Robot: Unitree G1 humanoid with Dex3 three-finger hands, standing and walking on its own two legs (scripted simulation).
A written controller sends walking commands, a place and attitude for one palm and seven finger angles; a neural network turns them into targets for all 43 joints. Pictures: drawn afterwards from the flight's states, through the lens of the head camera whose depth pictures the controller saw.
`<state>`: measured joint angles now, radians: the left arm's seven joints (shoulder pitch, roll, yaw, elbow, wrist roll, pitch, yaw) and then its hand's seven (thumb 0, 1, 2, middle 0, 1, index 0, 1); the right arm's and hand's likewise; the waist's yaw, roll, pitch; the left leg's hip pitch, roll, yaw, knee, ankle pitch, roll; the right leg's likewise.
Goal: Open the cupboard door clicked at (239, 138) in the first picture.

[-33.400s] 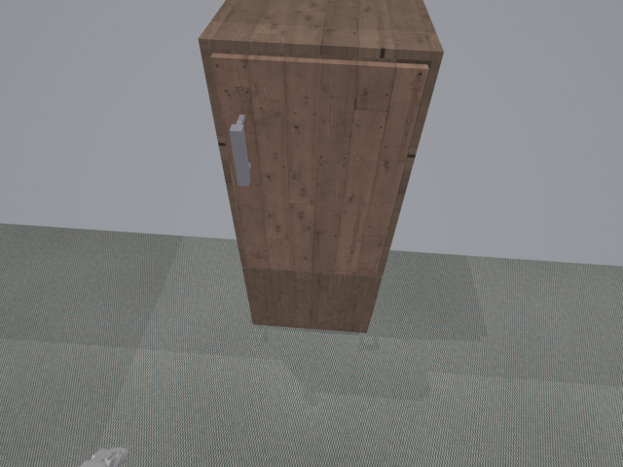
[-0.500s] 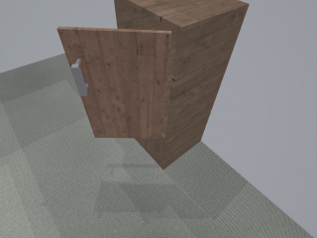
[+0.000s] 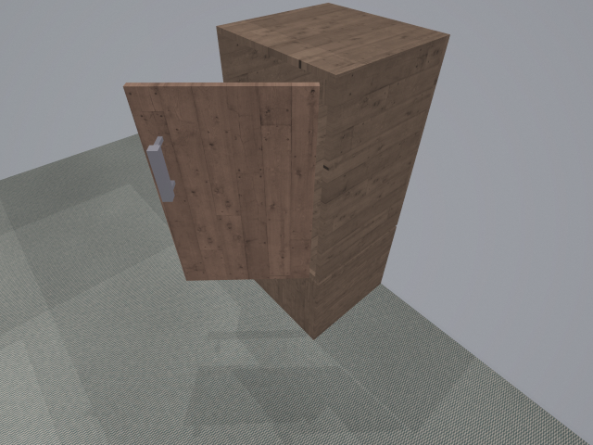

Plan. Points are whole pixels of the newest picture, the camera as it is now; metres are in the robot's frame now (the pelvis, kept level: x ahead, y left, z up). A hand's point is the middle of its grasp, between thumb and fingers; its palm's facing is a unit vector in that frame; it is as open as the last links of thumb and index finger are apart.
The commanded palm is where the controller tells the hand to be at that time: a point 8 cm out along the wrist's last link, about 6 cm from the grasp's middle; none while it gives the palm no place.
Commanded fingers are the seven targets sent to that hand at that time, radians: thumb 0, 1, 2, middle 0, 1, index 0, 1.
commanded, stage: look again from close up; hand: left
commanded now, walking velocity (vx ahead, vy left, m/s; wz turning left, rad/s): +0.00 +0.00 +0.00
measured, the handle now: (163, 169) +0.64 +0.32 +0.03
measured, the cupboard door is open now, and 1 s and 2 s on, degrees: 50 50 50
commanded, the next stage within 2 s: shuffle to correct the standing spot in 0.24 s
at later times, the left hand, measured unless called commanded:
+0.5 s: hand out of the picture +0.01 +0.22 -0.16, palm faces +0.03 -0.97 -0.26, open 7.4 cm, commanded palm none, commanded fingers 0.00 0.90 0.90 -0.20 -0.30 -0.20 -0.30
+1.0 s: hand out of the picture +0.11 +0.23 -0.16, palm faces +0.05 -0.98 -0.18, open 7.3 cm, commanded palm none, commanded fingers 0.00 0.90 0.90 -0.20 -0.30 -0.20 -0.30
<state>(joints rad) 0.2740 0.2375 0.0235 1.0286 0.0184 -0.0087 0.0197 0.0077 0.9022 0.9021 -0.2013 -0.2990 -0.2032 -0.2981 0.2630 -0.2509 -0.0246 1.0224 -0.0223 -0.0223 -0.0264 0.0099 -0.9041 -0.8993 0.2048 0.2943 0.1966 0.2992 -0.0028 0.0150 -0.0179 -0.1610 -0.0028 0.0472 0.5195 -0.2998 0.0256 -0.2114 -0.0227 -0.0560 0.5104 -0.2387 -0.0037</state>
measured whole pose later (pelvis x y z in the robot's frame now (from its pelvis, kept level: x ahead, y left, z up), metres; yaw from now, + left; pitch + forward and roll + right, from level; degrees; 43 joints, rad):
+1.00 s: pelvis +0.06 +0.05 +0.00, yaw +2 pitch -2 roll +0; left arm 0.23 0.15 0.05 1.03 0.03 0.01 0.00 0.02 0.93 0.90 -0.20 -0.30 -0.20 -0.30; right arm 0.45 -0.09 0.00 1.14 -0.03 -0.05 -0.03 0.01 -0.90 -0.90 0.21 0.29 0.20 0.30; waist -0.04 0.01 0.05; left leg -0.03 -0.07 0.10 0.36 -0.31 0.10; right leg -0.38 -0.08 -0.10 0.68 -0.31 -0.01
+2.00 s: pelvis +0.07 +0.09 +0.01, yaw +2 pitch -2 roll -1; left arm 0.33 0.12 0.03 1.04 0.03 0.01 0.02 0.01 0.91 0.90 -0.20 -0.30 -0.20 -0.30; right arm 0.34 -0.17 -0.06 1.09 -0.03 0.04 0.00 0.01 -0.91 -0.90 0.20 0.29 0.19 0.30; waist 0.00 0.02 -0.01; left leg -0.32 0.05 0.07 0.71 -0.34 -0.01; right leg -0.15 -0.02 -0.09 0.41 -0.23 -0.01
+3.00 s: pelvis +0.07 +0.12 +0.00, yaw +2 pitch -2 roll +0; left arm 0.33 0.14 -0.01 1.12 0.02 -0.01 0.03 0.00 0.90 0.90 -0.20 -0.30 -0.20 -0.30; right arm 0.32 -0.17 0.01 1.07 -0.02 -0.02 -0.02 0.02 -0.92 -0.90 0.20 0.29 0.20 0.30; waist 0.00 0.04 0.01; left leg -0.20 -0.02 0.10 0.50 -0.27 0.06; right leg -0.21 -0.08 -0.07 0.51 -0.27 0.04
